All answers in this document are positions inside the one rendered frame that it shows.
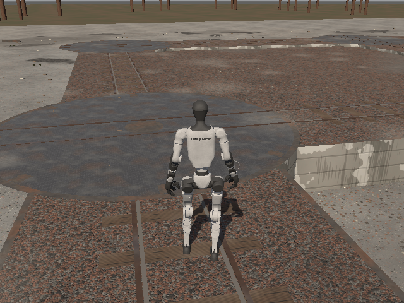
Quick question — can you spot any right robot hand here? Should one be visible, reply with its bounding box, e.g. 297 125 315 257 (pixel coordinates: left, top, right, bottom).
224 175 239 189

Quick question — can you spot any right robot upper arm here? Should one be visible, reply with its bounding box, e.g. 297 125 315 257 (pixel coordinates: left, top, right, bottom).
214 127 231 161

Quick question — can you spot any left robot hand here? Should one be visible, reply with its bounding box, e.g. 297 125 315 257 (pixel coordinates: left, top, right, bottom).
165 181 180 196

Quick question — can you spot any right robot forearm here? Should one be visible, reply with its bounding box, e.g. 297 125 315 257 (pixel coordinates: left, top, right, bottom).
225 152 237 177

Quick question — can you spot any left robot upper arm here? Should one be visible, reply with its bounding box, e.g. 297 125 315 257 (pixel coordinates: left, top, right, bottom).
172 128 187 163

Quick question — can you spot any humanoid robot head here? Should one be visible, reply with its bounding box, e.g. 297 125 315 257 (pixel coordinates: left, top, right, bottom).
190 100 211 131

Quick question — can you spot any left robot forearm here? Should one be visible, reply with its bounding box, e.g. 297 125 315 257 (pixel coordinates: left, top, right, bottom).
166 154 178 182

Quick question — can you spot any right robot shin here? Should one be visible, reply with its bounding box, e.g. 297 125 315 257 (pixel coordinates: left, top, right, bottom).
211 211 221 253

